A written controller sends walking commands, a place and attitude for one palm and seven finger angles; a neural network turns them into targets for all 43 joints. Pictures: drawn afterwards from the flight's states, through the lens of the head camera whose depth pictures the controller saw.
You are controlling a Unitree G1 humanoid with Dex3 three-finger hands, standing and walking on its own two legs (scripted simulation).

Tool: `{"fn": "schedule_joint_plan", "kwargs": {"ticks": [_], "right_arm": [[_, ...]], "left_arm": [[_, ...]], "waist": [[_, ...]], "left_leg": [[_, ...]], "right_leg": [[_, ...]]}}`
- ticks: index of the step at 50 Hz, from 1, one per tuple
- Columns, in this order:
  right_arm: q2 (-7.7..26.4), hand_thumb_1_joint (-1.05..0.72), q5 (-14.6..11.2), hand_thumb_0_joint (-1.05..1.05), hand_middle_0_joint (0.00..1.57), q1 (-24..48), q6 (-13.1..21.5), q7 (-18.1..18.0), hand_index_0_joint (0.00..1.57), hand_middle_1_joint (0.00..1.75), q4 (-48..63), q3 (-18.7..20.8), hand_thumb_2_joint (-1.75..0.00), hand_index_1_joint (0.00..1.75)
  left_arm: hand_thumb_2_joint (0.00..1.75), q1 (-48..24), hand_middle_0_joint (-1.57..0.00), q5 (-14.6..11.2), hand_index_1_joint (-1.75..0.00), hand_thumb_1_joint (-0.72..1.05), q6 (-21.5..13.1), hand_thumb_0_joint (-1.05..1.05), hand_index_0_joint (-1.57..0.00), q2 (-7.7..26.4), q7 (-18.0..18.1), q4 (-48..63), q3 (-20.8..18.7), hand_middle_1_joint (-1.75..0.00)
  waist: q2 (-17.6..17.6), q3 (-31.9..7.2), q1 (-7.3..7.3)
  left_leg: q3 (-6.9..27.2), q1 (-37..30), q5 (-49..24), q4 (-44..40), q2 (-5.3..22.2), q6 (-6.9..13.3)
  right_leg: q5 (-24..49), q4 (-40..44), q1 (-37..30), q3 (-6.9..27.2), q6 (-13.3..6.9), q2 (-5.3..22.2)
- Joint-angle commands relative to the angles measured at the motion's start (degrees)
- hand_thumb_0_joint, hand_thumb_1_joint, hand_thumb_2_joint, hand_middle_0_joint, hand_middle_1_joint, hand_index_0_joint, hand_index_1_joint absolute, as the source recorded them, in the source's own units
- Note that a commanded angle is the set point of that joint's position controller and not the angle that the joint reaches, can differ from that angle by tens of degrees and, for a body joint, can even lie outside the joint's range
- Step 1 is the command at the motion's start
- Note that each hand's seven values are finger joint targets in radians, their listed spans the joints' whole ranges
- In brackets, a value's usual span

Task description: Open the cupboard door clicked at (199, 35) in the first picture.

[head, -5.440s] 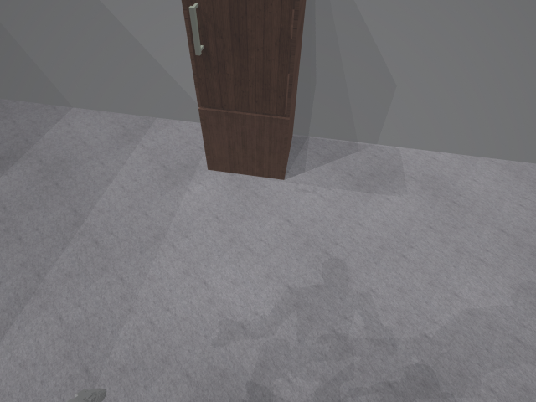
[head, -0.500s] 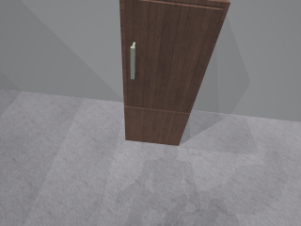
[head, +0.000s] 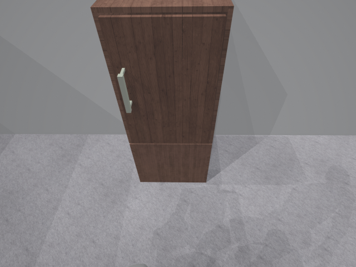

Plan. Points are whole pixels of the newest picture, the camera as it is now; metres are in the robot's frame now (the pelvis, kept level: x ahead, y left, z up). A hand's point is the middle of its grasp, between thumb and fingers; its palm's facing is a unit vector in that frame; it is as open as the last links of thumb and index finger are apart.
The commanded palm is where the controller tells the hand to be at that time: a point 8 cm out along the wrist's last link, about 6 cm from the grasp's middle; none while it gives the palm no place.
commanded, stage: take the last steps up to it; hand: left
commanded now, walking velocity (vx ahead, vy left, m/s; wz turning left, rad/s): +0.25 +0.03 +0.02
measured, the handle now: (126, 91) +0.71 +0.22 -0.01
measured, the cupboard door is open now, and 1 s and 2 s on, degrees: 0 0 0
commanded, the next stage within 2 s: come to a stop and stand still in 0.22 s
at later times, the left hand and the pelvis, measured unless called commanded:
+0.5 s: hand out of the picture +0.16 +0.21 -0.19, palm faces +0.05 -0.98 -0.19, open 7.3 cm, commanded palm none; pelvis +0.15 +0.03 -0.01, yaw -1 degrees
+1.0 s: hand (103, 255) +0.20 +0.22 -0.18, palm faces +0.05 -0.97 -0.25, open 7.3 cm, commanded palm none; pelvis +0.13 +0.03 -0.02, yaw +2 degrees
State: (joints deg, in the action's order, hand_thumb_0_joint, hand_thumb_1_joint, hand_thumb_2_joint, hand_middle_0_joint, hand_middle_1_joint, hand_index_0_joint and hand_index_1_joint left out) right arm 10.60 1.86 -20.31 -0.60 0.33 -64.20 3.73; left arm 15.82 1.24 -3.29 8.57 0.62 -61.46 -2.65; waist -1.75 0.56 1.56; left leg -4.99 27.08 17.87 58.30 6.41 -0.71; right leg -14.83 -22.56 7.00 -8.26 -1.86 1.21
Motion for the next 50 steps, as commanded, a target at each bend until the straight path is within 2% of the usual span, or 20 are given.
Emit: {"fn": "schedule_joint_plan", "kwargs": {"ticks": [1,8,11,12,13,14,16,18,20,26,29,31,32,36,42,45,46,47,49,50], "right_arm": [[0.7,-0.9,-0.3,0.0,0.2,2.9,1.5,0.8,0.2,0.3,5.3,0.1,-0.9,0.3],[0.9,-0.9,-0.8,0.0,0.2,11.5,2.6,1.4,0.2,0.3,8.7,-0.6,-0.9,0.3],[2.6,-0.9,-0.3,0.0,0.2,3.3,3.4,0.4,0.2,0.3,6.1,-0.5,-0.9,0.3],[6.1,-0.9,0.1,0.0,0.2,-3.4,3.9,-0.3,0.2,0.3,4.3,0.2,-0.9,0.3],[12.4,-0.9,0.4,0.0,0.2,-7.8,3.9,-1.0,0.2,0.3,3.6,1.5,-0.9,0.3],[13.3,-0.9,-0.4,0.0,0.2,-9.7,3.2,-1.4,0.2,0.3,3.4,1.4,-0.9,0.3],[9.1,-0.9,-0.7,0.0,0.2,-1.5,3.4,-1.9,0.2,0.3,4.8,0.5,-0.9,0.3],[3.6,-0.9,-0.7,0.0,0.2,5.4,3.9,-2.1,0.2,0.3,5.9,-1.4,-0.9,0.3],[3.9,-0.9,-0.9,0.0,0.2,8.7,3.8,-2.4,0.2,0.3,6.1,-1.9,-0.9,0.3],[6.8,-0.9,-0.9,0.0,0.2,10.4,1.1,-2.5,0.2,0.3,6.5,0.5,-0.9,0.3],[6.8,-0.9,-0.8,0.0,0.2,11.6,-0.1,-2.1,0.2,0.3,7.5,1.0,-0.9,0.3],[2.4,-0.9,-1.6,0.0,0.2,8.0,-0.9,-1.2,0.2,0.3,8.4,0.7,-0.9,0.3],[2.5,-0.9,-1.5,0.0,0.2,8.8,-2.1,-1.5,0.2,0.3,8.7,0.9,-0.9,0.3],[3.7,-0.9,-1.1,0.0,0.2,6.3,-2.4,-1.2,0.2,0.3,7.4,1.0,-0.9,0.3],[2.9,-0.9,-1.3,0.0,0.2,7.6,-1.5,-0.9,0.2,0.3,8.6,0.1,-0.9,0.3],[2.4,-0.9,-1.4,0.0,0.2,3.4,-1.0,-1.0,0.2,0.3,7.4,-0.4,-0.9,0.3],[5.9,-0.9,-1.6,0.0,0.2,1.6,0.7,-1.2,0.2,0.3,10.7,0.3,-0.9,0.3],[3.3,-0.9,-1.6,0.0,0.2,1.0,0.7,-1.3,0.2,0.3,12.0,-0.2,-0.9,0.3],[6.4,-0.9,-0.2,0.0,0.2,2.3,0.8,-1.1,0.2,0.3,13.9,-0.7,-0.9,0.3],[7.4,-0.9,0.0,0.0,0.2,4.9,0.3,-1.0,0.2,0.3,15.8,-0.7,-0.9,0.3]], "left_arm": [[0.9,4.8,-0.2,0.0,-0.3,0.9,-1.2,0.0,-0.2,6.2,0.4,0.1,-0.3,-0.3],[0.9,8.6,-0.2,0.4,-0.3,0.9,-1.2,0.0,-0.2,7.8,0.8,-2.6,-0.6,-0.3],[0.9,7.9,-0.2,-0.1,-0.3,0.9,-0.5,0.0,-0.2,7.8,0.8,-2.8,-0.8,-0.3],[0.9,9.1,-0.2,-0.4,-0.3,0.9,-0.3,0.0,-0.2,6.2,0.7,-2.6,-0.5,-0.3],[0.9,11.5,-0.2,-1.0,-0.3,0.9,0.0,0.0,-0.2,3.1,0.3,-1.6,0.0,-0.3],[0.9,9.3,-0.2,-0.6,-0.3,0.9,-0.2,0.0,-0.2,2.9,0.5,0.0,0.2,-0.3],[0.9,5.0,-0.2,-0.4,-0.3,0.9,0.4,0.0,-0.2,3.1,0.4,0.3,-0.2,-0.3],[0.9,4.5,-0.2,-0.3,-0.3,0.9,1.4,0.0,-0.2,1.4,0.2,-0.9,0.3,-0.3],[0.9,8.4,-0.2,-0.9,-0.3,0.9,3.0,0.0,-0.2,-0.2,0.9,-1.9,0.9,-0.3],[0.9,6.0,-0.2,0.1,-0.3,0.9,4.9,0.0,-0.2,3.2,1.3,1.2,0.0,-0.3],[0.9,6.5,-0.2,0.3,-0.3,0.9,4.4,0.0,-0.2,5.8,1.4,2.7,-1.0,-0.3],[0.9,2.5,-0.2,0.8,-0.3,0.9,3.7,0.0,-0.2,12.7,1.3,4.9,-1.7,-0.3],[0.9,3.0,-0.2,0.4,-0.3,0.9,3.5,0.0,-0.2,13.8,1.3,5.8,-1.9,-0.3],[0.9,-4.4,-0.2,0.3,-0.3,0.9,3.5,0.0,-0.2,11.4,2.1,8.0,-2.1,-0.3],[0.9,-1.9,-0.2,0.7,-0.3,0.9,3.5,0.0,-0.2,12.8,1.9,7.2,-2.8,-0.3],[0.9,-3.4,-0.2,0.5,-0.3,0.9,4.0,0.0,-0.2,13.2,1.7,6.8,-2.8,-0.3],[0.9,-1.0,-0.2,0.5,-0.3,0.9,2.6,0.0,-0.2,13.8,4.3,7.3,-1.7,-0.3],[0.9,-1.6,-0.2,-0.1,-0.3,0.9,3.0,0.0,-0.2,13.9,4.0,9.2,-1.3,-0.3],[0.9,-2.6,-0.2,-0.9,-0.3,0.9,4.0,0.0,-0.2,8.1,2.5,9.6,0.3,-0.3],[0.9,-2.5,-0.2,-0.6,-0.3,0.9,4.3,0.0,-0.2,7.7,2.1,10.2,0.2,-0.3]], "waist": [[8.3,6.8,-0.9],[7.6,6.3,-2.81],[5.7,1.7,1.26],[-0.3,-3.2,3.51],[-13.7,-8.4,3.7],[-12.7,-8.4,4.07],[-9.0,-2.5,2.21],[-2.0,2.2,-1.47],[-3.2,-0.8,-3.61],[-6.6,0.0,-3.13],[-3.6,1.0,-4.5],[12.7,0.3,-2.0],[14.5,-2.2,-4.01],[8.3,-2.2,-1.86],[11.9,-4.6,-4.55],[11.8,-5.2,-2.98],[3.9,-13.4,0.01],[0.9,-13.5,-0.31],[-10.9,-2.6,-1.63],[-6.7,1.3,-2.73]], "left_leg": [[0.6,6.8,-5.4,-4.7,1.5,-0.9],[-1.1,1.2,-5.1,-18.9,-0.3,0.5],[-4.1,-14.6,-9.6,-29.1,-4.5,1.7],[0.8,-26.9,-17.5,-31.1,0.0,3.4],[17.6,-37.3,-26.6,-33.0,13.8,9.0],[24.5,-35.2,-27.6,-38.8,19.2,12.7],[19.6,-25.1,-18.1,-42.2,17.3,12.5],[10.0,-13.3,-30.0,-42.9,12.7,9.4],[5.2,-12.1,-38.4,-41.5,10.7,9.0],[4.8,-12.0,-33.1,-37.9,10.5,9.2],[3.7,-9.0,-22.5,-31.7,7.5,5.6],[-2.8,-5.5,4.6,-16.9,-4.8,-0.3],[1.5,-6.9,16.4,-6.6,-6.0,-0.3],[6.4,-1.4,9.6,6.6,-4.9,-1.0],[3.8,-4.8,10.9,-11.7,-5.1,-1.8],[1.5,-11.0,5.2,-23.7,-5.6,-1.3],[-0.1,-13.0,3.7,-26.7,-6.9,-1.9],[0.7,-15.0,0.8,-33.5,-5.5,-0.4],[9.6,-8.6,-2.6,-38.4,2.8,3.5],[10.5,-2.9,3.6,-39.6,4.4,4.8]], "right_leg": [[7.4,14.5,1.9,9.9,-6.6,14.6],[20.4,8.8,-2.9,8.9,-6.2,15.6],[29.8,-5.4,-1.4,4.4,-3.5,11.3],[23.0,-17.0,5.1,2.7,-1.4,8.2],[-4.3,-31.8,17.6,-1.4,1.4,1.1],[-20.7,-42.9,21.3,2.8,1.0,-0.6],[-14.8,-49.4,25.5,6.9,1.0,3.9],[-9.5,-40.2,18.0,8.2,2.6,6.4],[-8.5,-29.2,10.9,7.3,3.8,5.5],[-2.4,-18.1,8.3,4.2,3.6,2.8],[9.1,-8.7,4.7,6.1,2.6,3.9],[26.6,1.3,6.4,21.7,-4.0,18.3],[27.1,5.4,9.4,25.6,-8.9,22.8],[25.2,2.9,5.7,17.9,-9.3,18.0],[23.7,3.1,-1.1,17.8,-9.4,17.4],[15.6,2.9,1.0,16.2,-7.2,15.2],[42.5,-8.5,-6.3,19.0,-5.7,16.2],[23.2,-9.9,-1.5,14.0,-4.4,13.9],[-1.0,-11.7,7.9,5.8,0.3,5.1],[-3.4,-10.3,7.8,4.4,0.8,3.3]]}}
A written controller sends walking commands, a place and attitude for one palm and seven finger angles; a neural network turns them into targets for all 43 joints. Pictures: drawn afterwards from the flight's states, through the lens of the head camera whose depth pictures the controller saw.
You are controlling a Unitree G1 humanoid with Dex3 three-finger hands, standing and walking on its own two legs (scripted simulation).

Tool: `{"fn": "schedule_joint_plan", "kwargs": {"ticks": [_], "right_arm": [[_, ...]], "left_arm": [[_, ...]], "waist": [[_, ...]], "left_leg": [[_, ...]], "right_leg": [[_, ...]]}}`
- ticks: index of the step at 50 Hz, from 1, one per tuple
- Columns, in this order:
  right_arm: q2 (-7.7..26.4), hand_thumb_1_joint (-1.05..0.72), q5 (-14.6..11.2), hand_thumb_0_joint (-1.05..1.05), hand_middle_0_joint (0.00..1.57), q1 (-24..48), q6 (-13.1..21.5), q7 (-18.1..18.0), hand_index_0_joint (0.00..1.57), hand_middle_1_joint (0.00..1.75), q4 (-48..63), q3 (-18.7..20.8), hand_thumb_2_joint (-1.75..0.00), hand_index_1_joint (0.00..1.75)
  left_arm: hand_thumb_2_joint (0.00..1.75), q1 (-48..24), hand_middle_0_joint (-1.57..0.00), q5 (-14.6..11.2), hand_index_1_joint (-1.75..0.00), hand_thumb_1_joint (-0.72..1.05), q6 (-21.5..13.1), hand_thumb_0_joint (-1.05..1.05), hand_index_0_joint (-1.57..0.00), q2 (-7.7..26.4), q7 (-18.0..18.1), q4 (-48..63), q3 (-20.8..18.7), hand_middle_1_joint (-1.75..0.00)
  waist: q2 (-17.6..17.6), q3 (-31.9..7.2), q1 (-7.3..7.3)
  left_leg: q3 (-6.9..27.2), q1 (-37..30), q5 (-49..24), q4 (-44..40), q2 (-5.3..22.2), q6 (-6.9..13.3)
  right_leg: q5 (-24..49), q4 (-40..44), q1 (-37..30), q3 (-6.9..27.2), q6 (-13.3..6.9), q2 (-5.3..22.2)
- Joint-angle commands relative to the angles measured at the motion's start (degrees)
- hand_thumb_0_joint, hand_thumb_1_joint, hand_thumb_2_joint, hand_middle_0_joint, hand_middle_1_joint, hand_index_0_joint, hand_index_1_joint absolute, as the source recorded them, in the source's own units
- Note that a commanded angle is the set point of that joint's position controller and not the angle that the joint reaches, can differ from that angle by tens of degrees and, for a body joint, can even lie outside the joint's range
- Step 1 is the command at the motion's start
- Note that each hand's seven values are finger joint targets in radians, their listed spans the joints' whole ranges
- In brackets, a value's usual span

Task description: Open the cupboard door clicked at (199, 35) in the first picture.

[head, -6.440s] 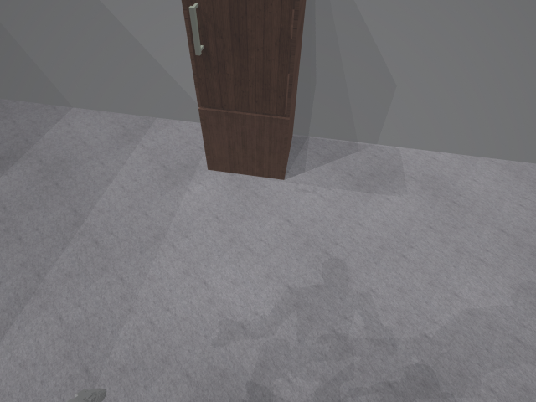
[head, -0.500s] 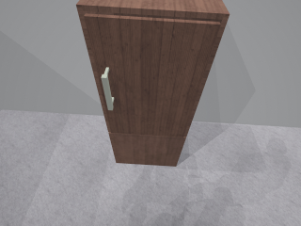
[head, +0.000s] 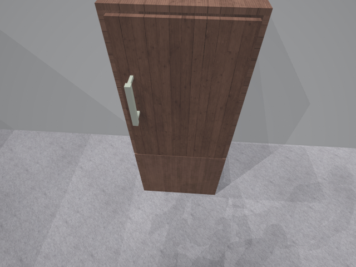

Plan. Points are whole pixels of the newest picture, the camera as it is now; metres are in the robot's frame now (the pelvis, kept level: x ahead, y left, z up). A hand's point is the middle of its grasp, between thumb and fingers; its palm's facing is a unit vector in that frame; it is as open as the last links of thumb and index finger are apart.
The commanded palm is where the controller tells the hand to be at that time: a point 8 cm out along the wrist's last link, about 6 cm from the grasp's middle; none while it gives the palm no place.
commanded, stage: come to a stop and stand still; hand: left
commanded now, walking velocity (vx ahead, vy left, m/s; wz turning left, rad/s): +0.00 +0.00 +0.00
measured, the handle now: (133, 102) +0.59 +0.17 +0.01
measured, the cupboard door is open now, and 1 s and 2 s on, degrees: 0 0 0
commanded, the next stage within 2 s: look again from close up in 0.34 s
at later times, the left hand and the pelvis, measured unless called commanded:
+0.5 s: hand out of the picture +0.00 +0.20 -0.16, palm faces -0.01 -0.98 -0.22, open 7.3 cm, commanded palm none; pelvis +0.01 +0.02 +0.01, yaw -2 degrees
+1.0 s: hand out of the picture +0.08 +0.18 -0.16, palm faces +0.00 -0.98 -0.22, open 7.3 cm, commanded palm +0.13 +0.22 -0.06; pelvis +0.04 +0.00 +0.01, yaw -1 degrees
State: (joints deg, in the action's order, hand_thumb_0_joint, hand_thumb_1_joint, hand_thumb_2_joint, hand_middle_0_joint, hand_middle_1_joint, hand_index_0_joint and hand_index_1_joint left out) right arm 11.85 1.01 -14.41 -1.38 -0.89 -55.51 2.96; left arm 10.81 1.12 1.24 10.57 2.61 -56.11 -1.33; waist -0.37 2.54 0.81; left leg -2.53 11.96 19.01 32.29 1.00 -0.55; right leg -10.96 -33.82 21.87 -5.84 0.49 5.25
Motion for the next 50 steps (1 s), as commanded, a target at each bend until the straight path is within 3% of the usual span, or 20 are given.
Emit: {"fn": "schedule_joint_plan", "kwargs": {"ticks": [1,3,4,6,8,10,13,16,22,31,38,46,49,50], "right_arm": [[5.7,-0.9,0.5,0.0,0.2,0.6,1.2,0.4,0.2,0.3,7.7,0.0,-0.9,0.3],[5.9,-0.9,0.5,0.0,0.2,0.7,1.4,0.4,0.2,0.3,8.1,-0.4,-0.9,0.3],[5.9,-0.9,0.4,0.0,0.2,0.2,1.7,0.3,0.2,0.3,7.8,-0.6,-0.9,0.3],[5.8,-0.9,0.2,0.0,0.2,-1.6,2.0,0.2,0.2,0.3,7.0,-0.8,-0.9,0.3],[5.6,-0.9,0.2,0.0,0.2,-2.7,1.9,0.3,0.2,0.3,6.1,-0.8,-0.9,0.3],[6.0,-0.9,0.2,0.0,0.2,-3.3,1.9,0.2,0.2,0.3,5.4,-0.8,-0.9,0.3],[5.6,-0.9,0.1,0.0,0.2,-4.2,2.1,0.2,0.2,0.3,3.9,-1.1,-0.9,0.3],[5.0,-0.9,-0.1,0.0,0.2,-5.2,2.5,0.0,0.2,0.3,2.4,-1.4,-0.9,0.3],[3.9,-0.9,-0.3,0.0,0.2,-6.4,3.0,-0.3,0.2,0.3,-0.8,-1.8,-0.9,0.3],[2.5,-0.9,-0.3,0.0,0.2,-7.4,3.6,-0.8,0.2,0.3,-4.6,-2.1,-0.9,0.3],[2.1,-0.9,-0.2,0.0,0.2,-7.4,3.4,-1.0,0.2,0.3,-6.0,-2.0,-0.9,0.3],[2.7,-0.9,-0.1,0.0,0.2,-6.7,3.4,-1.1,0.2,0.3,-6.7,-1.8,-0.9,0.3],[3.1,-0.9,-0.1,0.0,0.2,-6.4,3.4,-1.1,0.2,0.3,-6.7,-1.8,-0.9,0.3],[5.0,-0.9,-0.7,0.0,0.2,-1.6,3.7,-0.6,0.2,0.3,-3.2,-1.1,-0.9,0.3]], "left_arm": [[0.9,1.2,-0.2,0.1,-0.3,0.9,0.3,0.0,-0.2,5.9,-0.3,4.6,-0.8,-0.3],[0.9,2.9,-0.2,0.3,-0.3,0.9,0.2,0.0,-0.2,5.9,-1.0,4.0,-0.5,-0.3],[0.9,4.5,-0.2,0.1,-0.3,0.9,-0.2,0.0,-0.2,5.7,-1.1,3.4,-0.3,-0.3],[0.9,6.0,-0.2,-0.1,-0.3,0.9,-0.8,0.0,-0.2,5.9,-1.3,2.3,0.0,-0.3],[0.9,5.9,-0.2,0.1,-0.3,0.9,-0.9,0.0,-0.2,6.2,-1.2,2.2,0.0,-0.3],[0.9,7.0,-0.2,0.1,-0.3,0.9,-1.0,0.0,-0.2,5.7,-1.2,1.7,0.1,-0.3],[0.9,7.9,-0.2,0.1,-0.3,0.9,-1.5,0.0,-0.2,5.7,-1.1,0.7,0.2,-0.3],[0.9,8.3,-0.2,-0.1,-0.3,0.9,-2.0,0.0,-0.2,5.4,-1.1,-0.3,0.3,-0.3],[0.9,8.4,-0.2,-0.3,-0.3,0.9,-2.6,0.0,-0.2,4.8,-0.9,-2.4,0.5,-0.3],[0.9,7.3,-0.2,-0.5,-0.3,0.9,-3.0,0.0,-0.2,4.4,-0.6,-4.2,0.3,-0.3],[0.9,5.7,-0.2,-0.5,-0.3,0.9,-2.9,0.0,-0.2,4.7,-0.6,-4.4,0.1,-0.3],[0.9,4.3,-0.2,-0.6,-0.3,0.9,-3.0,0.0,-0.2,5.5,-0.6,-3.8,-0.3,-0.3],[0.9,3.8,-0.2,-0.6,-0.3,0.9,-3.0,0.0,-0.2,5.7,-0.6,-3.5,-0.4,-0.3],[0.9,9.7,-0.2,-0.5,-0.3,0.9,-3.0,0.0,-0.2,6.4,1.8,-6.5,-0.4,-0.3]], "waist": [[-10.1,3.3,-1.58],[-8.4,6.4,-2.05],[-4.8,4.9,-2.28],[-1.6,2.9,-1.92],[-1.4,4.9,-1.3],[1.1,5.2,-1.22],[-0.3,4.3,-0.88],[0.6,3.3,-0.6],[1.5,2.1,-0.3],[0.0,0.2,-0.56],[0.7,1.2,-0.59],[1.4,-0.3,-0.58],[0.0,-0.2,-0.58],[4.7,-1.7,-2.46]], "left_leg": [[8.5,15.3,7.5,-16.4,7.8,3.8],[8.1,17.2,9.7,-18.1,7.3,4.0],[7.5,15.0,7.6,-17.2,7.0,4.1],[6.3,12.2,8.2,-15.9,5.3,3.7],[6.6,12.0,11.6,-17.3,4.9,3.5],[6.6,11.4,11.7,-17.2,4.9,3.7],[6.2,8.9,9.9,-16.7,4.3,3.6],[5.9,7.5,7.2,-15.9,4.1,3.5],[4.5,4.4,0.8,-14.6,4.1,3.0],[3.3,1.9,-7.4,-13.2,4.5,2.4],[2.9,1.4,-8.6,-12.8,4.7,2.0],[2.5,0.1,-10.0,-12.3,4.9,1.6],[2.6,-0.2,-10.6,-12.5,5.1,1.6],[0.0,2.3,-17.5,-3.4,6.9,0.4]], "right_leg": [[-7.3,0.0,-6.6,1.6,-1.4,-1.7],[-5.1,-0.4,-6.8,2.0,-1.4,-2.4],[-3.2,0.8,-7.6,2.9,-1.4,-2.2],[-2.8,4.4,-8.7,5.4,-1.6,-1.5],[-5.3,5.9,-7.0,6.7,-1.7,-1.6],[-5.5,6.5,-6.4,7.5,-1.5,-1.5],[-5.7,7.9,-6.0,8.9,-1.6,-1.1],[-4.8,8.9,-6.6,10.0,-1.7,-0.5],[-0.3,9.5,-7.9,10.4,-1.9,0.6],[8.8,7.8,-11.4,9.6,-2.4,1.3],[10.9,8.0,-11.9,9.1,-2.6,1.4],[13.2,8.2,-13.3,9.2,-2.9,1.6],[13.1,8.4,-13.2,9.2,-2.9,1.4],[32.2,3.8,-14.7,8.6,-2.2,3.7]]}}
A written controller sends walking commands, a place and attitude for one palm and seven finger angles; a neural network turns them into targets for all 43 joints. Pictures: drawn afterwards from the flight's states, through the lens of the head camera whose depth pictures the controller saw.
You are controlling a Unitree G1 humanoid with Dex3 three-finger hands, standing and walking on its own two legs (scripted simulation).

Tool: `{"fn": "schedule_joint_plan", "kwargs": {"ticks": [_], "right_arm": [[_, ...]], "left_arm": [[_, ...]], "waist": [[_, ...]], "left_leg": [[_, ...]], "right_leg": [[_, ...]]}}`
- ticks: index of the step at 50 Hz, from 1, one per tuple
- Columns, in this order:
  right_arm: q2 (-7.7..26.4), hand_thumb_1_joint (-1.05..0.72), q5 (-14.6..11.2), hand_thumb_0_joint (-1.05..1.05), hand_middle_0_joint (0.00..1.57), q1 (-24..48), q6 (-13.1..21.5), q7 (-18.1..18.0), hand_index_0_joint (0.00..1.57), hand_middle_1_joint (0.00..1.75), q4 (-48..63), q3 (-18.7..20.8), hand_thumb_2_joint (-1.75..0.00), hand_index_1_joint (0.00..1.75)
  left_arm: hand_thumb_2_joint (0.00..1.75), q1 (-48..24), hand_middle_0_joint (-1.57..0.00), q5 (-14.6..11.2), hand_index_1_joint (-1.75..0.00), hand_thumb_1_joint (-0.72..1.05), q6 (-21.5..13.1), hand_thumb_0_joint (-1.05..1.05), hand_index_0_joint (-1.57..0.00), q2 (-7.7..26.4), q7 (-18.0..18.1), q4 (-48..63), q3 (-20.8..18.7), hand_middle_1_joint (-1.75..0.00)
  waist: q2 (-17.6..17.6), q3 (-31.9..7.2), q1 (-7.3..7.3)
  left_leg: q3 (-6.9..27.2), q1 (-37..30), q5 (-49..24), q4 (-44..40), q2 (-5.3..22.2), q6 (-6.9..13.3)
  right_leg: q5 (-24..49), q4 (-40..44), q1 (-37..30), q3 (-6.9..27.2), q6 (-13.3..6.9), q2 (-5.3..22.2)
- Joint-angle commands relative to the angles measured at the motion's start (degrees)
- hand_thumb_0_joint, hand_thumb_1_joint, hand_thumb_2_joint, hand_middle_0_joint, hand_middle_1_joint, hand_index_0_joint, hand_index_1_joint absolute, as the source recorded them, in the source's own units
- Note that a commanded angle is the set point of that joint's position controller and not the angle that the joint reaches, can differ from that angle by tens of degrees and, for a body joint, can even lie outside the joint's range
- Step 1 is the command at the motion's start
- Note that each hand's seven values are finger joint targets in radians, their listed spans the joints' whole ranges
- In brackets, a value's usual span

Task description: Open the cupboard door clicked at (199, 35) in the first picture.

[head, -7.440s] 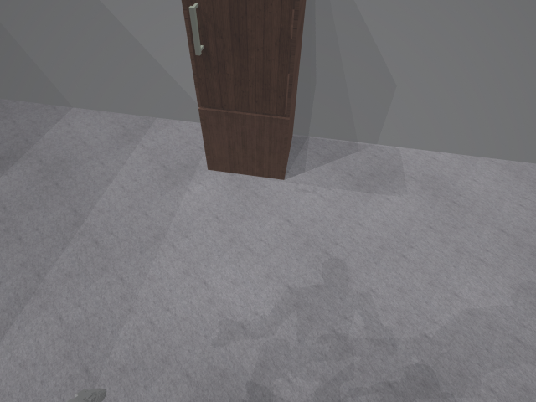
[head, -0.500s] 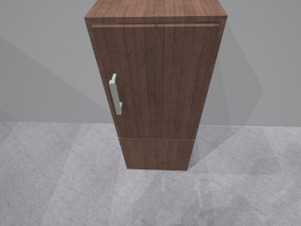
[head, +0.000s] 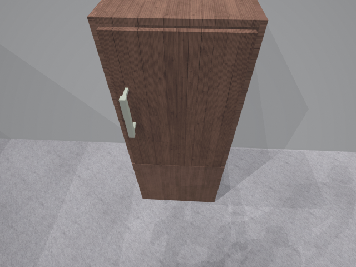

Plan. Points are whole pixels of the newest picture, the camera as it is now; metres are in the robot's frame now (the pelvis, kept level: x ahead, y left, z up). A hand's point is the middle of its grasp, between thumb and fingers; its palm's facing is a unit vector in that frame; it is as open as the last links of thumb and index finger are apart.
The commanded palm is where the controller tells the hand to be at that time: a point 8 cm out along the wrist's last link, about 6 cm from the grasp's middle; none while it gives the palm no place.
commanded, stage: raise the hand with hooked fingers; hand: left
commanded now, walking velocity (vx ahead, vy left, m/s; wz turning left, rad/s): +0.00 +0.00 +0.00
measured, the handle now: (129, 114) +0.55 +0.19 +0.00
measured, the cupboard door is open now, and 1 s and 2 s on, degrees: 0 0 0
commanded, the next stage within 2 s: none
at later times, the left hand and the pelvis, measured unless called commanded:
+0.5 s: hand (89, 264) +0.14 +0.21 -0.07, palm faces +0.06 -1.00 +0.00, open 9.0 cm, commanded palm +0.13 +0.26 -0.05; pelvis -0.04 -0.01 -0.10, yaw +3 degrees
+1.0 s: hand (70, 238) +0.19 +0.25 -0.03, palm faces +0.00 -1.00 -0.07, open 12.0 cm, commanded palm +0.16 +0.31 -0.02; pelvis -0.04 +0.02 -0.08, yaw +3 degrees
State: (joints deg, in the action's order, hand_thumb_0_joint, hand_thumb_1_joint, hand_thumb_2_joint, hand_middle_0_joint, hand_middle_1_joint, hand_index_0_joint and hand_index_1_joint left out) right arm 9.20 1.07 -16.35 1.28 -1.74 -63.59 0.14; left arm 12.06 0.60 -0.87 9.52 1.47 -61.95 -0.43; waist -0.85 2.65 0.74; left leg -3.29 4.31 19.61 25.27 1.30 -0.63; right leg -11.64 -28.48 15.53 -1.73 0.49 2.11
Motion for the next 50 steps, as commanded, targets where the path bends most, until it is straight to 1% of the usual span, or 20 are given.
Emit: {"fn": "schedule_joint_plan", "kwargs": {"ticks": [1,2,3,4,5,6,7,8,9,12,13,15,18,21,23,27,33,35,43,50], "right_arm": [[15.4,-0.9,-3.9,0.0,0.2,3.5,10.8,-1.5,0.2,0.3,25.7,2.8,-0.9,0.3],[11.3,-0.9,-2.0,0.0,0.2,6.1,16.1,-3.6,0.2,0.3,23.6,2.3,-0.9,0.3],[8.1,-0.9,-2.8,0.0,0.2,6.9,17.8,-3.1,0.2,0.3,23.0,2.4,-0.9,0.3],[9.4,-0.9,-2.9,0.0,0.2,4.9,18.2,-2.4,0.2,0.3,21.6,2.4,-0.9,0.3],[11.2,-0.9,-2.3,0.0,0.2,6.0,18.9,-1.9,0.2,0.3,25.0,3.9,-0.9,0.3],[11.5,-0.9,-1.5,0.0,0.2,4.8,19.4,-1.5,0.2,0.3,26.5,4.9,-0.9,0.3],[11.3,-0.9,-1.4,0.0,0.2,5.9,19.8,-0.8,0.2,0.3,28.7,5.2,-0.9,0.3],[11.2,-0.9,-1.6,0.0,0.2,6.0,20.1,0.4,0.2,0.3,31.0,5.2,-0.9,0.3],[10.9,-0.9,-1.5,0.0,0.2,6.2,20.1,1.3,0.2,0.3,32.8,5.2,-0.9,0.3],[12.3,-0.9,-1.5,0.0,0.2,8.4,20.4,2.7,0.2,0.3,37.5,6.0,-0.9,0.3],[13.1,-0.9,-2.0,0.0,0.2,7.3,20.0,2.8,0.2,0.3,38.7,6.3,-0.9,0.3],[13.7,-0.9,-3.1,0.0,0.2,8.1,19.3,2.1,0.2,0.3,43.3,6.3,-0.9,0.3],[14.0,-0.9,-3.3,0.0,0.2,7.3,18.3,0.6,0.2,0.3,46.5,5.5,-0.9,0.3],[12.8,-0.9,-3.0,0.0,0.2,4.5,17.5,-0.1,0.2,0.3,45.3,5.2,-0.9,0.3],[13.1,-0.9,-2.1,0.0,0.2,4.2,16.9,-0.4,0.2,0.3,44.2,4.3,-0.9,0.3],[12.7,-0.9,-2.7,0.0,0.2,4.8,16.4,-0.9,0.2,0.3,42.0,3.8,-0.9,0.3],[12.7,-0.9,-3.0,0.0,0.2,6.8,16.0,-1.3,0.2,0.3,43.1,2.7,-0.9,0.3],[12.7,-0.9,-2.9,0.0,0.2,6.1,16.2,-1.1,0.2,0.3,43.5,2.6,-0.9,0.3],[14.2,-0.9,-2.6,0.0,0.2,3.9,17.2,-1.0,0.2,0.3,43.2,2.2,-0.9,0.3],[15.0,-0.9,-2.7,0.0,0.2,1.8,16.9,-1.5,0.2,0.3,42.8,2.3,-0.9,0.3]], "left_arm": [[0.89,-39.1,-0.2,-10.1,-0.32,0.88,-13.8,0.0,-0.2,22.9,2.3,88.4,-13.3,-0.32],[0.88,-4.9,-0.2,-5.6,-0.33,0.85,-10.7,0.0,-0.2,16.8,3.6,71.0,-10.2,-0.33],[0.87,10.6,-0.21,-8.5,-0.34,0.83,-3.5,0.0,-0.21,3.8,4.5,59.7,-5.1,-0.34],[0.86,6.3,-0.21,-9.3,-0.36,0.81,-4.1,0.0,-0.21,1.7,3.3,56.4,-4.8,-0.36],[0.85,3.6,-0.21,-10.4,-0.37,0.78,-7.9,0.0,-0.21,4.3,1.4,57.5,-7.8,-0.37],[0.84,10.7,-0.21,-10.9,-0.39,0.76,-12.0,0.0,-0.21,4.9,-1.4,53.7,-10.7,-0.39],[0.83,17.3,-0.21,-11.9,-0.4,0.74,-16.4,0.0,-0.21,3.1,-4.4,50.0,-11.2,-0.4],[0.82,20.8,-0.21,-12.7,-0.42,0.71,-20.6,0.0,-0.21,2.9,-8.3,47.3,-11.8,-0.42],[0.81,20.6,-0.22,-13.6,-0.43,0.69,-25.8,0.0,-0.22,2.5,-11.9,49.9,-11.7,-0.43],[0.78,16.3,-0.22,-15.7,-0.48,0.62,-39.3,0.0,-0.22,6.3,-22.7,49.7,-14.2,-0.48],[0.77,15.0,-0.22,-16.8,-0.5,0.6,-40.4,0.0,-0.22,8.8,-26.2,47.1,-16.1,-0.5],[0.75,11.9,-0.22,-20.0,-0.53,0.55,-37.6,0.0,-0.22,10.1,-30.0,52.3,-17.4,-0.53],[0.72,1.0,-0.23,-23.2,-0.57,0.48,-32.4,0.0,-0.23,14.0,-30.2,62.8,-19.7,-0.57],[0.69,0.3,-0.24,-21.2,-0.62,0.41,-31.0,0.0,-0.24,13.5,-26.8,72.9,-18.9,-0.62],[0.67,-4.2,-0.24,-20.0,-0.64,0.36,-30.3,0.0,-0.24,14.8,-25.3,77.7,-18.0,-0.64],[0.63,-1.4,-0.25,-18.4,-0.7,0.27,-25.9,0.0,-0.25,14.2,-25.0,73.2,-17.5,-0.7],[0.57,2.0,-0.25,-20.5,-0.8,0.13,-18.6,0.0,-0.25,17.0,-26.1,66.3,-22.0,-0.8],[0.55,2.2,-0.26,-20.9,-0.82,0.08,-18.9,0.0,-0.26,17.4,-25.5,68.2,-22.7,-0.82],[0.47,-1.5,-0.27,-20.2,-0.94,-0.1,-21.9,0.0,-0.27,17.3,-23.6,67.5,-21.1,-0.94],[0.4,-3.7,-0.28,-20.3,-1.05,-0.27,-22.5,0.0,-0.28,20.1,-24.5,68.1,-22.8,-1.05]], "waist": [[-8.7,-29.2,2.06],[-17.7,-25.8,-3.0],[-13.1,-14.6,-1.58],[-2.2,-3.9,1.37],[5.4,1.1,1.41],[12.0,-2.9,-0.16],[14.4,-3.3,-1.51],[8.2,-4.2,-3.18],[6.6,-7.8,-3.47],[8.8,-11.4,-2.52],[9.2,-11.2,-2.5],[7.7,-17.3,-3.21],[3.8,-21.3,-1.84],[-3.6,-25.3,-0.96],[-3.2,-25.5,0.91],[-5.0,-23.2,1.19],[-0.7,-23.0,-1.51],[-0.2,-25.0,-1.78],[-1.4,-19.2,-0.17],[-4.9,-21.6,-0.35]], "left_leg": [[3.3,-0.4,-27.4,-2.9,-1.6,0.8],[1.8,-2.3,-36.1,-2.6,-0.6,-0.1],[2.4,4.6,-32.0,-2.4,-0.2,-2.6],[3.0,11.0,-24.3,-0.2,-0.4,-1.7],[4.5,17.0,-16.7,2.4,-0.7,-0.2],[3.5,19.9,-12.0,5.1,-1.2,0.6],[3.1,24.9,-7.7,8.4,-1.8,0.7],[2.1,27.4,-6.6,11.5,-2.7,0.0],[1.0,29.7,-5.5,14.8,-3.1,-0.4],[0.6,41.0,0.7,26.1,-3.9,-0.2],[1.0,44.0,2.1,29.2,-3.8,0.1],[-0.1,46.8,4.3,32.0,-4.6,1.0],[0.9,48.3,4.0,35.5,-4.0,1.7],[1.9,43.9,-2.6,35.5,-2.6,1.9],[3.2,43.4,-5.5,36.3,-1.8,2.1],[4.4,43.6,-3.6,33.9,-1.6,1.6],[5.2,45.2,-1.2,29.9,-2.1,1.3],[5.2,44.1,-1.8,28.7,-2.3,1.3],[5.6,43.0,2.0,26.1,-2.4,1.0],[5.9,37.5,-3.6,24.6,-2.1,0.4]], "right_leg": [[25.7,-2.8,-15.1,2.2,-3.2,1.0],[13.3,-4.4,-12.3,1.0,-4.9,-0.8],[4.9,-2.8,-5.0,-2.7,-3.7,-1.1],[6.0,-1.1,0.1,-4.3,-2.2,-0.8],[3.7,-1.1,4.1,-4.0,-1.5,-0.6],[-0.5,-2.9,5.4,-4.3,-1.0,-0.6],[-4.7,-5.7,8.3,-4.2,-0.8,-0.6],[-4.8,-9.0,8.9,-2.6,-1.5,0.0],[-5.3,-12.5,10.6,-2.2,-1.8,0.0],[-10.2,-19.3,17.2,2.7,-2.2,0.9],[-12.9,-20.5,18.7,5.7,-2.7,1.5],[-17.3,-20.4,17.7,8.6,-2.0,2.0],[-20.2,-22.1,19.3,9.5,-1.8,1.0],[-8.3,-25.7,18.0,6.0,-1.9,-0.3],[-3.2,-28.7,19.4,3.8,-2.2,-1.4],[-5.8,-27.9,21.7,0.7,-1.6,-1.6],[-11.4,-25.7,18.9,-0.7,-1.7,-1.8],[-10.9,-25.4,18.1,-1.2,-1.4,-1.5],[-14.3,-24.6,22.6,-2.7,-1.9,-1.6],[-8.4,-24.2,20.0,-3.4,-2.0,-1.8]]}}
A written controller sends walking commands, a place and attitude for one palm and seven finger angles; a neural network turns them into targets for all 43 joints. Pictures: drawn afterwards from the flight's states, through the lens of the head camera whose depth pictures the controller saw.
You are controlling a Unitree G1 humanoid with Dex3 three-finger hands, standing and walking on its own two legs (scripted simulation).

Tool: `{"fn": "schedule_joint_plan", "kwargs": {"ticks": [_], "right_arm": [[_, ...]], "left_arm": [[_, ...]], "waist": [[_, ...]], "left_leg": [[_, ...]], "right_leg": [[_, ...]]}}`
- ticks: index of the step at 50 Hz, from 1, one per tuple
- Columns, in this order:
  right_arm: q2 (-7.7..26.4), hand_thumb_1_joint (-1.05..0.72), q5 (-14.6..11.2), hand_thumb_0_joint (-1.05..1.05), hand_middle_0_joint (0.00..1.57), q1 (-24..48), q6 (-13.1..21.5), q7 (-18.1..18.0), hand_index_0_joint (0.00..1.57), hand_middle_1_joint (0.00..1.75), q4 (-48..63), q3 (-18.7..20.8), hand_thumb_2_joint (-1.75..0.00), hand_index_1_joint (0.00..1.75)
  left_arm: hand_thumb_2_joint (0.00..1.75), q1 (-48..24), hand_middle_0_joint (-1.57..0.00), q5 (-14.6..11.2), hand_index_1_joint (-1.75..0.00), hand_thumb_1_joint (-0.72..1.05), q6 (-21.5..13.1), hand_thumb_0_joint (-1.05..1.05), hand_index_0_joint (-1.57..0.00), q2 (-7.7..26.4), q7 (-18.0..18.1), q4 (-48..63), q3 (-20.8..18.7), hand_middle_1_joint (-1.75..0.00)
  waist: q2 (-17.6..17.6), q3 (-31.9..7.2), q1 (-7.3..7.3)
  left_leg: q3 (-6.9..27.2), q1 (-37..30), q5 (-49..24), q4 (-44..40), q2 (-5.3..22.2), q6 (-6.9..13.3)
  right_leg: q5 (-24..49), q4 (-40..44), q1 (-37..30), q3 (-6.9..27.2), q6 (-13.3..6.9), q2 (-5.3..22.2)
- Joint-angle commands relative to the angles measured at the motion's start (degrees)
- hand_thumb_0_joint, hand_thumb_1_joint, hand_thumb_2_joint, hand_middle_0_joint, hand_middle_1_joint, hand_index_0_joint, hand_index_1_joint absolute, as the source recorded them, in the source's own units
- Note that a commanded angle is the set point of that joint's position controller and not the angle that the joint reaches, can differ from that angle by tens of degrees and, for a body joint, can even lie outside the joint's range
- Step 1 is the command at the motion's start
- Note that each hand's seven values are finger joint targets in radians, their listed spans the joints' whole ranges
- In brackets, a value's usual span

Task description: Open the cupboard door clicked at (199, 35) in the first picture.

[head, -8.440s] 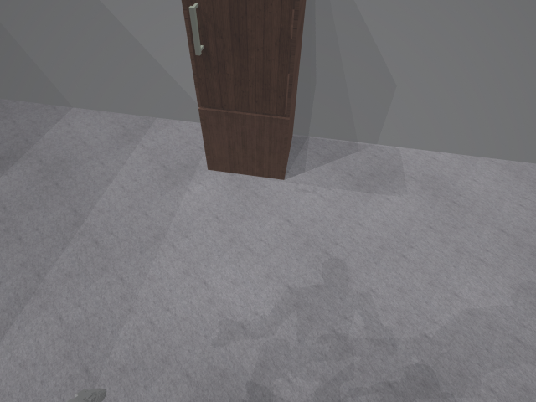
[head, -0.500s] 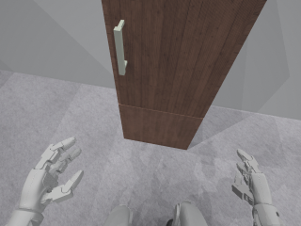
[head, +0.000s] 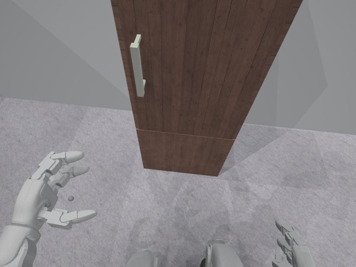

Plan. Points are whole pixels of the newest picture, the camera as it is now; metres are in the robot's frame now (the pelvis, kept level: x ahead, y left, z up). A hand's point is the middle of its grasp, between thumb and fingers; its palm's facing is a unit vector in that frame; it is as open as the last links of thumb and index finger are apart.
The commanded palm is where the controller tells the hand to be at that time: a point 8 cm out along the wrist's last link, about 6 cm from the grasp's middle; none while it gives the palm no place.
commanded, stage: raise the hand with hooked fingers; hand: left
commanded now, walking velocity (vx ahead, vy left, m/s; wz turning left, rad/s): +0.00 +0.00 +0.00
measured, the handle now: (139, 67) +0.60 +0.14 +0.07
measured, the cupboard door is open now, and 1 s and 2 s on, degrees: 0 0 0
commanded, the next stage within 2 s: move the hooked fingers beside the handle in 1.10 s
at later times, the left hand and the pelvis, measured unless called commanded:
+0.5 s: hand (57, 165) +0.30 +0.26 +0.07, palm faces -0.03 -1.00 -0.05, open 13.9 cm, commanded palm +0.27 +0.30 +0.08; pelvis +0.02 -0.01 +0.02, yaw +0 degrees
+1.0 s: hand (58, 158) +0.31 +0.26 +0.08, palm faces -0.04 -1.00 -0.04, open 13.9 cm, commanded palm +0.28 +0.30 +0.09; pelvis +0.02 -0.01 +0.02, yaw -1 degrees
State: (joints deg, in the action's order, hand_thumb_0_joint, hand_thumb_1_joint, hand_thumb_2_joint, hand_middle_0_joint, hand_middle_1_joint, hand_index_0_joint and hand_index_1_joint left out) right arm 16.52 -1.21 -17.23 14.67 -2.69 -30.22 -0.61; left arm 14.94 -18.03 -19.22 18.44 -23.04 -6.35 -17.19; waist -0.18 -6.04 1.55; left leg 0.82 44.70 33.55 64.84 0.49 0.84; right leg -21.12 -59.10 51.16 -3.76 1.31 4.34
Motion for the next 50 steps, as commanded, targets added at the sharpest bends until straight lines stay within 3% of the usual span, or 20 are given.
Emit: {"fn": "schedule_joint_plan", "kwargs": {"ticks": [1,7,10,15,16,17,23,24,27,30,32,34,37,39,41,44,46,49,50], "right_arm": [[7.6,-0.9,-0.6,0.0,0.2,2.6,3.3,-0.6,0.2,0.3,9.2,3.0,-0.9,0.3],[7.9,-0.9,-0.7,0.0,0.2,2.3,2.4,-0.8,0.2,0.3,9.1,2.6,-0.9,0.3],[8.0,-0.9,-0.6,0.0,0.2,2.0,1.9,-0.8,0.2,0.3,9.0,2.4,-0.9,0.3],[8.0,-0.9,-0.5,0.0,0.2,1.7,1.5,-0.8,0.2,0.3,8.6,2.1,-0.9,0.3],[7.9,-0.9,-0.5,0.0,0.2,2.0,1.4,-0.8,0.2,0.3,8.5,2.0,-0.9,0.3],[7.9,-0.9,-0.5,0.0,0.2,2.0,1.3,-0.8,0.2,0.3,8.5,2.0,-0.9,0.3],[8.3,-0.9,-0.4,0.0,0.2,1.6,0.6,-1.1,0.2,0.3,8.3,1.9,-0.9,0.3],[8.3,-0.9,-0.4,0.0,0.2,1.4,0.4,-1.0,0.2,0.3,8.0,1.8,-0.9,0.3],[8.3,-0.9,-0.6,0.0,0.2,1.2,0.2,-1.1,0.2,0.3,8.0,1.9,-0.9,0.3],[8.4,-0.9,-0.6,0.0,0.2,0.7,-0.2,-1.2,0.2,0.3,7.8,1.9,-0.9,0.3],[8.4,-0.9,-0.7,0.0,0.2,0.4,-0.3,-1.1,0.2,0.3,8.2,2.1,-0.9,0.3],[8.5,-0.9,-0.5,0.0,0.2,0.3,-0.5,-0.7,0.2,0.3,8.4,2.0,-0.9,0.3],[8.5,-0.9,-0.6,0.0,0.2,0.2,-0.8,-0.6,0.2,0.3,8.7,2.3,-0.9,0.3],[8.6,-0.9,-0.5,0.0,0.2,0.3,-0.9,-0.6,0.2,0.3,8.8,2.2,-0.9,0.3],[8.3,-0.9,-0.5,0.0,0.2,0.1,-0.9,-0.6,0.2,0.3,8.9,2.2,-0.9,0.3],[8.4,-0.9,-0.4,0.0,0.2,-0.2,-1.0,-0.7,0.2,0.3,8.8,2.2,-0.9,0.3],[8.4,-0.9,-0.4,0.0,0.2,0.0,-1.0,-0.7,0.2,0.3,8.8,2.1,-0.9,0.3],[8.4,-0.9,-0.6,0.0,0.2,0.2,-1.2,-1.0,0.2,0.3,8.7,1.9,-0.9,0.3],[8.4,-0.9,-0.6,0.0,0.2,0.5,-1.1,-1.1,0.2,0.3,8.7,1.9,-0.9,0.3]], "left_arm": [[0.39,-6.6,-0.29,-1.8,-1.07,-0.29,-3.9,0.0,-0.29,10.5,-0.1,11.5,-5.7,-1.07],[0.33,-11.2,-0.29,-1.9,-1.15,-0.43,-2.1,0.0,-0.29,13.0,-1.5,8.5,-7.2,-1.15],[0.3,-13.1,-0.3,-2.5,-1.2,-0.5,-1.3,0.0,-0.3,14.5,-3.1,6.4,-8.6,-1.2],[0.3,-16.8,-0.3,-3.2,-1.2,-0.5,-0.5,0.0,-0.3,16.1,-5.2,3.7,-10.1,-1.2],[0.3,-17.4,-0.3,-3.3,-1.2,-0.5,-0.2,0.0,-0.3,16.1,-5.6,2.1,-10.1,-1.2],[0.3,-18.2,-0.3,-3.6,-1.2,-0.5,-0.1,0.0,-0.3,16.5,-5.8,1.5,-10.7,-1.2],[0.3,-22.8,-0.3,-4.5,-1.2,-0.5,0.4,0.0,-0.3,19.9,-8.3,-2.6,-13.4,-1.2],[0.3,-23.6,-0.3,-4.4,-1.2,-0.5,0.3,0.0,-0.3,20.4,-8.7,-2.9,-13.8,-1.2],[0.3,-24.7,-0.3,-4.9,-1.2,-0.5,0.3,0.0,-0.3,21.0,-9.3,-4.6,-14.4,-1.2],[0.3,-26.8,-0.3,-4.8,-1.2,-0.5,0.2,0.0,-0.3,22.6,-9.9,-6.1,-15.4,-1.2],[0.3,-24.4,-0.3,-4.9,-1.2,-0.5,0.4,0.0,-0.3,21.3,-10.2,-7.4,-14.8,-1.2],[0.3,-24.6,-0.3,-5.2,-1.2,-0.5,0.4,0.0,-0.3,21.1,-10.8,-7.0,-14.5,-1.2],[0.3,-23.7,-0.3,-5.1,-1.2,-0.5,0.3,0.0,-0.3,20.9,-10.2,-8.0,-14.8,-1.2],[0.3,-25.8,-0.3,-5.0,-1.2,-0.5,-0.6,0.0,-0.3,22.7,-9.9,-5.8,-15.7,-1.2],[0.3,-24.8,-0.3,-4.8,-1.2,-0.5,-0.8,0.0,-0.3,22.0,-9.4,-6.0,-15.4,-1.2],[0.3,-25.7,-0.3,-4.5,-1.2,-0.5,-1.4,0.0,-0.3,22.4,-9.1,-5.4,-15.5,-1.2],[0.3,-25.7,-0.3,-4.4,-1.2,-0.5,-1.3,0.0,-0.3,21.8,-9.1,-6.1,-15.0,-1.2],[0.3,-26.7,-0.3,-4.6,-1.2,-0.5,-1.0,0.0,-0.3,21.5,-9.6,-7.3,-14.5,-1.2],[0.3,-27.0,-0.3,-4.7,-1.2,-0.5,-1.0,0.0,-0.3,21.3,-9.8,-7.3,-14.3,-1.2]], "waist": [[-4.8,-11.8,-0.95],[-6.7,-11.9,-0.95],[-5.4,-12.6,-0.93],[-5.6,-14.1,-0.86],[-6.2,-12.9,-0.74],[-4.5,-12.9,-0.68],[-3.3,-14.3,-0.78],[-4.7,-15.9,-0.99],[-3.8,-15.1,-0.78],[-5.2,-15.7,-0.91],[-3.6,-15.7,-1.16],[-4.4,-16.1,-1.09],[-2.5,-14.4,-0.93],[-5.2,-15.5,-1.32],[-6.0,-15.2,-1.33],[-5.4,-15.5,-1.09],[-6.3,-14.9,-1.01],[-4.1,-13.6,-0.46],[-4.8,-13.4,-0.44]], "left_leg": [[1.9,-3.1,-18.2,-15.2,-1.1,-1.1],[1.7,-4.6,-20.1,-15.8,-1.1,-1.2],[1.5,-5.1,-23.2,-15.7,-1.0,-1.2],[1.2,-6.3,-26.5,-15.4,-0.9,-1.2],[0.9,-5.9,-25.4,-15.5,-0.9,-1.2],[0.9,-5.1,-24.1,-15.6,-1.0,-1.0],[0.2,-4.5,-25.6,-15.2,-1.1,-0.6],[0.1,-5.1,-26.1,-15.5,-1.1,-0.7],[-0.2,-4.5,-24.9,-15.7,-1.1,-0.5],[-0.3,-5.1,-25.1,-16.3,-1.1,-0.6],[-0.4,-4.9,-25.3,-16.7,-1.1,-0.5],[-0.5,-5.5,-26.5,-16.6,-1.1,-0.5],[-0.9,-3.6,-23.6,-16.9,-1.2,-0.4],[-0.5,-5.1,-24.9,-17.3,-1.2,-0.6],[-0.7,-5.7,-24.8,-17.5,-1.2,-0.6],[-0.3,-6.3,-25.7,-17.7,-1.0,-0.7],[-0.3,-6.0,-23.9,-17.9,-1.1,-0.8],[-0.4,-5.1,-21.7,-17.9,-1.1,-0.6],[-0.4,-4.9,-20.8,-17.9,-1.2,-0.6]], "right_leg": [[1.7,6.7,-15.6,-1.5,-2.7,-4.1],[4.4,7.8,-17.7,-1.2,-2.8,-4.3],[8.0,7.9,-19.6,-1.1,-2.8,-4.5],[11.6,8.1,-21.2,-0.7,-2.8,-4.7],[11.1,8.5,-20.9,-0.6,-2.8,-4.6],[10.4,9.0,-21.7,-0.4,-2.7,-4.5],[12.9,9.3,-24.3,0.7,-3.0,-4.7],[13.4,9.3,-25.0,0.8,-2.9,-4.5],[12.5,10.4,-25.4,1.5,-2.7,-4.4],[12.6,10.5,-25.7,1.6,-2.8,-4.4],[12.8,10.9,-26.1,1.5,-2.7,-4.3],[14.2,10.6,-26.2,1.5,-2.9,-4.6],[11.4,11.6,-25.7,2.0,-2.5,-4.3],[12.4,10.8,-25.8,1.6,-3.0,-4.6],[12.0,11.0,-25.2,1.4,-2.8,-4.5],[12.5,10.5,-25.1,1.1,-2.9,-4.8],[11.0,10.9,-24.5,1.1,-2.8,-4.5],[9.1,11.7,-24.2,1.5,-2.8,-4.7],[8.4,11.9,-24.1,1.6,-2.7,-4.5]]}}
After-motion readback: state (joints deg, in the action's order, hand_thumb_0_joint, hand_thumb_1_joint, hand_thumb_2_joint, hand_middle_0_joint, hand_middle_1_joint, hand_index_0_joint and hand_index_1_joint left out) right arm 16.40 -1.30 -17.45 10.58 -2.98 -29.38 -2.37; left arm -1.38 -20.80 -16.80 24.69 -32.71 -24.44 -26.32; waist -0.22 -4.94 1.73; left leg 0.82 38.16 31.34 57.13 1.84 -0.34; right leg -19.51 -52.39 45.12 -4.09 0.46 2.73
